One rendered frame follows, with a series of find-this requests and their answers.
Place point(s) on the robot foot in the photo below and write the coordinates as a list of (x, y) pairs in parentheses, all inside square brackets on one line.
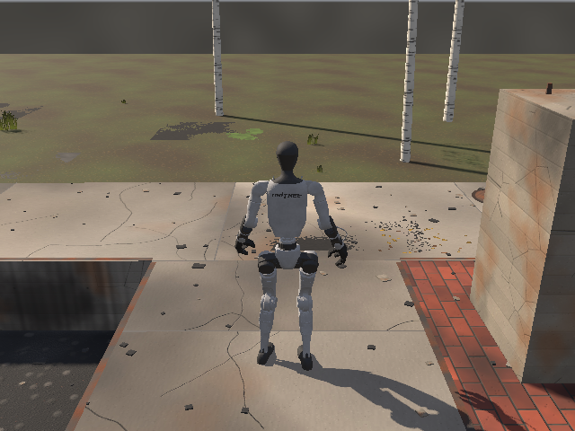
[(262, 357), (307, 363)]

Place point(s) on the robot right foot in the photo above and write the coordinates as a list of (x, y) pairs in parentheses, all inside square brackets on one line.
[(307, 363)]

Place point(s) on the robot left hand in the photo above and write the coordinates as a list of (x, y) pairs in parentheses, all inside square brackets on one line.
[(238, 246)]

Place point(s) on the robot left forearm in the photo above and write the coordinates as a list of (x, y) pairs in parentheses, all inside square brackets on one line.
[(243, 233)]

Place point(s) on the robot right hand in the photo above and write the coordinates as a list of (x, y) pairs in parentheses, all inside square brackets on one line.
[(342, 252)]

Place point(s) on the robot right forearm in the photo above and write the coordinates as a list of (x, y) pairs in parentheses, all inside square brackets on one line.
[(334, 236)]

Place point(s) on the robot left foot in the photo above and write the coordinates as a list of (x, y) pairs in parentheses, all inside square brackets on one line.
[(262, 357)]

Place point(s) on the right robot upper arm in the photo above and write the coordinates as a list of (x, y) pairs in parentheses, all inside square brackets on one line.
[(315, 189)]

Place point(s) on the left robot upper arm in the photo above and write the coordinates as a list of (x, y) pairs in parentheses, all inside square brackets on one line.
[(259, 189)]

